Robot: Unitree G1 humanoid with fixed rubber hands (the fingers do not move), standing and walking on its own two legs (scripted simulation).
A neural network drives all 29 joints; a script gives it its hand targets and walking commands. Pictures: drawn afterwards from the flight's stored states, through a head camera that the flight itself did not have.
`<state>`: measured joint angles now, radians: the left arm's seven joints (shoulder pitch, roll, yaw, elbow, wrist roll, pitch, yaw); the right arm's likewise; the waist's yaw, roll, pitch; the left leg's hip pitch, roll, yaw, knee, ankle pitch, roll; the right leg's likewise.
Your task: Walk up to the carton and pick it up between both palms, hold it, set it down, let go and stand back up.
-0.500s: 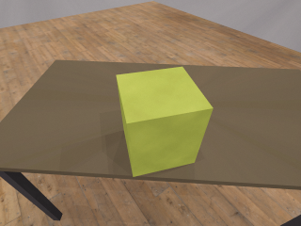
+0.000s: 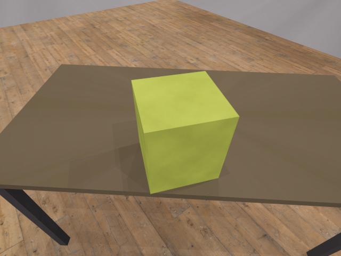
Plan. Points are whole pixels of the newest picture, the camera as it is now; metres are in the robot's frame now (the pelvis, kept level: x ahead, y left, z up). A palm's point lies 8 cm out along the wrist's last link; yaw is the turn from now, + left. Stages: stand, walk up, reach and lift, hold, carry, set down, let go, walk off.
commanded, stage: stand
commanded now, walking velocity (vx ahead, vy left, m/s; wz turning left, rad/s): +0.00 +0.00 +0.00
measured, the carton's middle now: (177, 132) +0.44 -0.02 +0.06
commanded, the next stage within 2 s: none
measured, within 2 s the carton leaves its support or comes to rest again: neither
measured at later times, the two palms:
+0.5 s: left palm out of the picture +0.05 +0.29 -0.12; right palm out of the picture +0.07 -0.29 -0.12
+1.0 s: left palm out of the picture +0.06 +0.29 -0.12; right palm out of the picture +0.07 -0.30 -0.12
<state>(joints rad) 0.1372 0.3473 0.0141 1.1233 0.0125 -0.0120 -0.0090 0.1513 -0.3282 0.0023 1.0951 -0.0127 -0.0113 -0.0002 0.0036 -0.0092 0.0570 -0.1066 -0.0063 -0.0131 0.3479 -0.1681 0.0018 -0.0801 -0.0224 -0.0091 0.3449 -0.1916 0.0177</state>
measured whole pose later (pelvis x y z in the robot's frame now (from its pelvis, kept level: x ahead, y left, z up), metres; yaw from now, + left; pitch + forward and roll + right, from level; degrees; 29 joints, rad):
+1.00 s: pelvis +0.00 -0.01 +0.00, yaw +1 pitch -3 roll +0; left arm 0.12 0.35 0.00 1.13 0.01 -0.01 -0.01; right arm 0.14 -0.34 0.00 1.11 -0.01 -0.01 0.00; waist 0.00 -0.01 0.07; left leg -0.13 0.00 -0.03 0.34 -0.16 -0.01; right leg -0.10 -0.02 -0.02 0.34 -0.19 0.01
